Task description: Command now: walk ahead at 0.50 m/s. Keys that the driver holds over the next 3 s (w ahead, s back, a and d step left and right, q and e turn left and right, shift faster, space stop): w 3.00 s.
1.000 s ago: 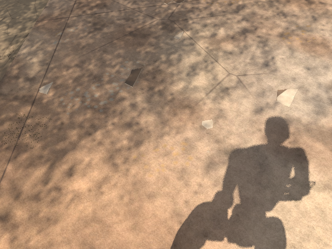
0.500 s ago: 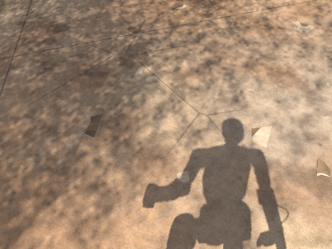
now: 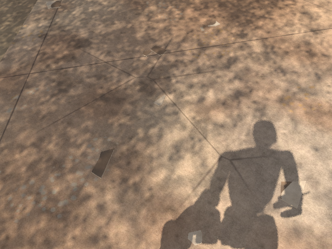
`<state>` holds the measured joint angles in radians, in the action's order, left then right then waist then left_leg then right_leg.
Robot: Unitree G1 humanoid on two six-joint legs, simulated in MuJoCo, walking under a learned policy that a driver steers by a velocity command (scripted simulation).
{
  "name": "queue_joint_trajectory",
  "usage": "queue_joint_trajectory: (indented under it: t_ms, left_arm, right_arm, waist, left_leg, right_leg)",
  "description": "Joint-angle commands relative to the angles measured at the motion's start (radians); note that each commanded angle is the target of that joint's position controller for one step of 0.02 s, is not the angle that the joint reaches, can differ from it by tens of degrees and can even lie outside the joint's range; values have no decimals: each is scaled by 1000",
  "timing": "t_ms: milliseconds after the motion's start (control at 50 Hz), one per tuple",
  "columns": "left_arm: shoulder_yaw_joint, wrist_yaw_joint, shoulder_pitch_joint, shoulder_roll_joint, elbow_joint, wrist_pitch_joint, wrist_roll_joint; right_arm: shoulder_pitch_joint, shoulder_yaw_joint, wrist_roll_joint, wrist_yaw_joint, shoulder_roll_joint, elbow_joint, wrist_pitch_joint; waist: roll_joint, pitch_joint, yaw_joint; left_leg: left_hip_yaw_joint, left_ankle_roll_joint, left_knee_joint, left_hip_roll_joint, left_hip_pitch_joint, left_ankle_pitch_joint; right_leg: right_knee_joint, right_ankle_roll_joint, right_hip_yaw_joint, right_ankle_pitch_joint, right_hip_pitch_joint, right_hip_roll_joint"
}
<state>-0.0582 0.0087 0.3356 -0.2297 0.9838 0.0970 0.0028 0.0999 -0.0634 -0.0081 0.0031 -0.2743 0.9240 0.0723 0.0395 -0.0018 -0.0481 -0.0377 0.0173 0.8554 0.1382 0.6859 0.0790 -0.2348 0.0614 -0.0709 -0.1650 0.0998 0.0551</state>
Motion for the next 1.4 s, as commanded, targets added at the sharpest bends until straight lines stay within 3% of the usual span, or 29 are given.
queue_joint_trajectory:
  t_ms: [20, 140, 180, 220, 240, 260, 280, 300, 340, 380, 460, 580, 700, 740, 780, 800, 820, 840, 860, 900, 920, 1060, 1220, 1280, 1320, 1340, 1360, 1380, 1400]
  left_arm:
    - [-31, -15, -21, -161, -52, 12, -9]
    - [-43, -21, 55, -178, -4, -9, -22]
    - [-49, -25, 35, -192, -4, -20, -23]
    - [-41, -27, 3, -173, -14, -31, -21]
    - [-24, -28, 20, -138, -36, -32, -4]
    - [14, -15, 144, 0, -44, -9, -2]
    - [-4, -10, 81, -96, -37, 17, -24]
    - [-19, -7, -15, -149, -67, 32, -49]
    - [-26, -22, -98, -149, -83, 30, -31]
    - [-30, -26, -59, -116, -77, 4, -23]
    - [-29, -30, -138, -94, -109, -20, -11]
    - [-15, -10, -327, -63, -159, -12, -14]
    - [-4, 26, -460, -73, -216, 2, -26]
    - [-14, 33, -410, -103, -212, 7, -26]
    - [-53, 27, -170, -173, -140, 8, -20]
    - [-75, 17, 22, -242, -96, 7, -6]
    - [-89, 18, 99, -315, -70, 1, -5]
    - [-61, 17, 96, -221, -74, -2, -13]
    - [-46, 13, 3, -179, -89, 1, -15]
    - [-29, 16, -129, -124, -114, 6, 1]
    - [-21, 18, -152, -101, -113, 11, 10]
    - [-34, -8, -74, -157, -70, 11, 0]
    - [-40, -18, 53, -174, -7, -9, -19]
    - [-50, -24, 41, -193, 0, -25, -23]
    - [-46, -25, 2, -185, -10, -35, -24]
    - [-30, -27, 6, -150, -28, -37, -12]
    - [5, -16, 118, -35, -44, -17, -2]
    - [-1, -10, 87, -76, -34, 9, -15]
    - [-22, -6, -3, -149, -59, 25, -45]
  right_arm:
    - [-69, 0, 0, -7, -27, -56, 9]
    - [-192, 4, -12, -35, -46, -107, 20]
    - [-147, -7, -14, -41, -74, -103, 27]
    - [93, -46, -9, -36, -139, -29, 28]
    - [277, -70, 2, -27, -216, 13, 27]
    - [343, -83, 3, -30, -286, 37, 21]
    - [335, -55, -7, -31, -193, 30, 22]
    - [248, -42, -8, -28, -148, 13, 28]
    - [108, -23, 11, -29, -87, -17, 33]
    - [87, -13, 23, -33, -54, -10, 38]
    - [151, -25, 12, -12, -110, 18, 42]
    - [240, -22, 0, 6, -115, 44, 30]
    - [328, -30, -7, 10, -130, 88, 1]
    - [304, -37, -8, 14, -146, 85, -8]
    - [261, -33, -10, 14, -137, 71, -16]
    - [261, -18, 4, 14, -107, 47, -15]
    - [382, 21, 8, 2, 29, 39, 8]
    - [327, 4, -14, -5, -53, 49, 35]
    - [231, -13, -39, -8, -113, 16, 51]
    - [146, -19, -25, 4, -104, 2, 51]
    - [167, -24, -16, 7, -92, 7, 37]
    - [45, -22, 4, 7, -43, -38, 0]
    - [-185, -2, -12, -25, -31, -109, 13]
    - [-159, -10, -15, -39, -66, -117, 24]
    - [44, -44, -9, -36, -123, -57, 27]
    - [233, -69, 1, -28, -191, -8, 27]
    - [343, -92, 9, -24, -292, 18, 20]
    - [352, -65, 0, -27, -213, 19, 18]
    - [264, -48, -5, -26, -161, 5, 22]
  waist:
    - [-98, 46, 17]
    - [-109, 84, -7]
    - [-127, 55, 31]
    - [-117, -86, 150]
    - [-5, -232, 202]
    - [269, -347, 129]
    - [188, -344, 165]
    - [141, -206, 156]
    - [20, -74, 98]
    - [49, -53, 46]
    - [9, 8, 46]
    - [14, 50, 101]
    - [24, 93, 131]
    - [48, 59, 88]
    - [48, -87, -38]
    - [-34, -233, -100]
    - [-297, -370, -40]
    - [-252, -381, -70]
    - [-212, -225, -60]
    - [-85, -73, -1]
    - [-105, -59, 37]
    - [-90, 26, 45]
    - [-100, 84, -24]
    - [-122, 65, 14]
    - [-121, -55, 124]
    - [-54, -194, 188]
    - [197, -327, 148]
    - [207, -381, 166]
    - [148, -234, 156]
  left_leg:
    - [25, -9, -169, -18, -31, -158]
    - [27, 28, -318, -47, -26, -94]
    - [46, 54, -340, -71, -111, -19]
    - [100, 97, -356, -132, -446, -8]
    - [-91, 157, -331, 31, -751, -16]
    - [-581, 326, -461, 246, -1075, 179]
    - [-684, 309, -555, 237, -1069, 313]
    - [-539, 261, -564, 208, -955, 287]
    - [-333, 220, -609, 142, -672, 112]
    - [-244, 211, -665, 103, -548, 45]
    - [-155, 229, -736, 100, -517, -45]
    - [-25, 177, -749, 44, -564, -92]
    - [-31, 169, -663, 119, -757, -166]
    - [-26, 148, -592, 132, -791, -337]
    - [31, 108, -327, 68, -735, -600]
    - [70, 75, -34, 13, -522, -372]
    - [66, 5, 341, -182, -107, 280]
    - [-77, 19, 477, -166, 15, 487]
    - [-69, 37, 506, -111, 92, 425]
    - [-29, 38, 394, -26, 22, 276]
    - [-39, 39, 346, 3, -47, 238]
    - [-16, -11, 14, 22, 3, -20]
    - [30, 3, -301, -43, -30, -133]
    - [40, 41, -342, -64, -98, -24]
    - [96, 83, -372, -127, -389, -5]
    - [-16, 134, -335, -27, -686, -25]
    - [-474, 298, -408, 218, -1061, 115]
    - [-697, 320, -551, 255, -1094, 237]
    - [-557, 265, -559, 220, -981, 272]
  right_leg:
    - [133, 139, 122, 177, 48, -243]
    - [61, 119, 124, 185, -121, -315]
    - [-5, 99, 125, 313, -160, -331]
    - [-284, 56, 62, 573, -106, -258]
    - [-598, 18, 11, 342, 93, -194]
    - [-951, -49, 40, -315, 502, 3]
    - [-1087, -32, 185, -422, 624, -26]
    - [-1112, -11, 174, -345, 702, -79]
    - [-1007, -6, 137, -178, 624, -172]
    - [-935, -6, 146, -120, 518, -207]
    - [-755, -43, 132, 0, 587, -223]
    - [-427, -57, 77, 275, 571, -173]
    - [-286, -23, 65, 176, 599, -139]
    - [-261, 6, 47, 105, 503, -110]
    - [-239, 56, 1, 118, 155, -52]
    - [-284, 118, 173, 150, -171, -206]
    - [-184, 285, 658, -38, -525, -444]
    - [-82, 273, 784, -138, -525, -446]
    - [-68, 224, 631, -112, -399, -412]
    - [-12, 185, 418, 56, -106, -338]
    - [17, 172, 361, 93, -22, -311]
    - [130, 172, 206, 152, 62, -275]
    - [82, 131, 127, 154, -78, -290]
    - [5, 106, 139, 272, -152, -330]
    - [-229, 67, 83, 557, -123, -271]
    - [-498, 32, 36, 435, 38, -214]
    - [-896, -46, 10, -44, 452, -37]
    - [-1047, -39, 159, -416, 591, -12]
    - [-1108, -18, 174, -367, 688, -74]
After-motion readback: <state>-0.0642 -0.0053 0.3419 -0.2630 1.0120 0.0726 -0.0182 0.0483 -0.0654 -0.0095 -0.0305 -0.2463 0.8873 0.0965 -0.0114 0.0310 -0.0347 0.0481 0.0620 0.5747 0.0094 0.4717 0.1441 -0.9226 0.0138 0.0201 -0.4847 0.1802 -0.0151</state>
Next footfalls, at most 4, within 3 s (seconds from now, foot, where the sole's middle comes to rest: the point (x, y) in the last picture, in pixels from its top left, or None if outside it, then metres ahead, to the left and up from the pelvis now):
0.24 left None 0.32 0.16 -0.79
0.80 right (203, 218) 0.63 -0.07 -0.79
1.34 left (149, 159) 0.93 0.18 -0.79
1.88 right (197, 112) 1.25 -0.06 -0.79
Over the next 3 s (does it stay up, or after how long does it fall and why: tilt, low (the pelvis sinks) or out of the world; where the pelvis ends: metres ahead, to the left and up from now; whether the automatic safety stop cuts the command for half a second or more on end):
stays up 1.71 0.05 -0.03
